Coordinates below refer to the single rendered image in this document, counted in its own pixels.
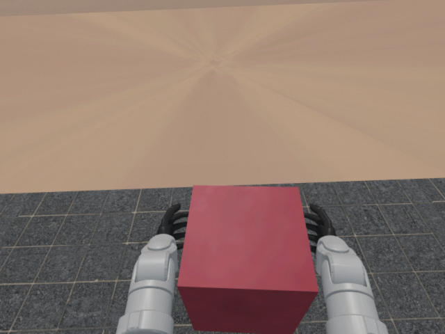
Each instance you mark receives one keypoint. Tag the right robot forearm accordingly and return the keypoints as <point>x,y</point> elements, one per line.
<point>346,288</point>

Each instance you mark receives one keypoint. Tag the robot right hand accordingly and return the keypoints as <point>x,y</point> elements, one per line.
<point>323,227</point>

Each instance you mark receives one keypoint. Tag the left robot forearm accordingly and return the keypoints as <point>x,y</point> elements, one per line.
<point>149,304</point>

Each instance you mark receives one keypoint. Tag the robot left hand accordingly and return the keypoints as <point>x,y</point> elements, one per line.
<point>167,226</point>

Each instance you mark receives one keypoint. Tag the carton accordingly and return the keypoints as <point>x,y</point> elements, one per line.
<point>246,265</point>

